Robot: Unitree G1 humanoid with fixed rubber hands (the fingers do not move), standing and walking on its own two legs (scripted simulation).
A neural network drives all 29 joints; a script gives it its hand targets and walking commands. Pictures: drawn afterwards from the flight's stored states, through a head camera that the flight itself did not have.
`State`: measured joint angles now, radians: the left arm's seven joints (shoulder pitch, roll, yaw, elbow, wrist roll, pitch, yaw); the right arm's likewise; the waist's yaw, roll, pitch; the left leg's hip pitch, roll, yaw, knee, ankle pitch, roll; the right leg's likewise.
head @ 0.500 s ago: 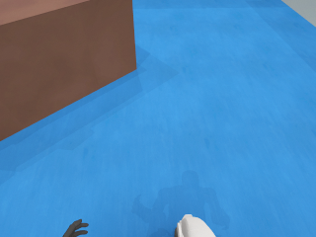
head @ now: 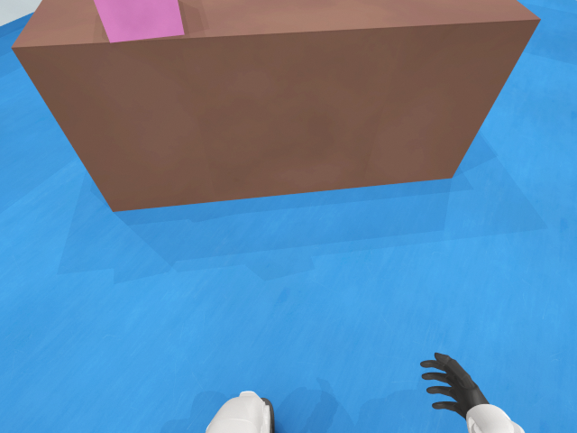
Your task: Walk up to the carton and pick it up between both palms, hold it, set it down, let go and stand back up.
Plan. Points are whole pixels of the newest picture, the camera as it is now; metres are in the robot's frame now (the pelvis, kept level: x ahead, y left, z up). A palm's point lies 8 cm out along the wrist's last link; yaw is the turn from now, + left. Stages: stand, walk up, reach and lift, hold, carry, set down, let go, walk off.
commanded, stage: walk up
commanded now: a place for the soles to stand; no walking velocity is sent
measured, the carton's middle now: out of the picture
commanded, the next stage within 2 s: none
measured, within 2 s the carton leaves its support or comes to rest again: neither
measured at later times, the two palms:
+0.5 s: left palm (151, 315) +0.29 +0.26 -0.09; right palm (449, 315) +0.33 -0.24 -0.12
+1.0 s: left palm (108, 288) +0.34 +0.37 -0.12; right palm (333, 177) +0.62 -0.05 -0.09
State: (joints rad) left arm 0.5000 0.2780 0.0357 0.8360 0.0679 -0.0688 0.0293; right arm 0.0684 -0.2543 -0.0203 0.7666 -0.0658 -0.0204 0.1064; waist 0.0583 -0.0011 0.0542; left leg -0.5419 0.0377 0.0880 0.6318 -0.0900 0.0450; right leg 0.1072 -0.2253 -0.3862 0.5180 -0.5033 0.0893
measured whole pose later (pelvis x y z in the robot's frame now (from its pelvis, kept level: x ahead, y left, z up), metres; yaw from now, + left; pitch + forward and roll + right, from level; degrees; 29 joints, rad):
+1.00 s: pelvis +0.44 +0.14 +0.01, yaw +26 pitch -3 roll -1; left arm 0.43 0.26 0.00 0.79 0.03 -0.02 -0.02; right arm 0.27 -0.21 -0.02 0.76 -0.01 -0.03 -0.01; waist 0.00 -0.03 0.10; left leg -0.38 -0.01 0.06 0.68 -0.25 0.06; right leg -0.35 -0.09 -0.02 1.21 -0.46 -0.02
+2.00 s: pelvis +0.69 +0.32 +0.01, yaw +19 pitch -3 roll +0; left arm 0.33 0.25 0.01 0.82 0.03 0.03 0.03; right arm 0.17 -0.22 0.02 0.81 -0.02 0.02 -0.03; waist 0.00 -0.04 0.11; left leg -0.39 0.08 0.14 0.66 -0.21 0.03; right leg -0.33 -0.02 -0.02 0.85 -0.52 0.01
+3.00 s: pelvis +0.72 +0.40 +0.02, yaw +15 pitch -1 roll +0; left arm 0.34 0.27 -0.01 0.92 0.02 0.01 0.02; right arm 0.26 -0.23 0.01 0.91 -0.02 0.00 0.00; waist 0.02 -0.02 0.05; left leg -0.31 0.03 0.07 0.59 -0.26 0.00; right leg -0.27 -0.07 0.03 0.73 -0.56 0.01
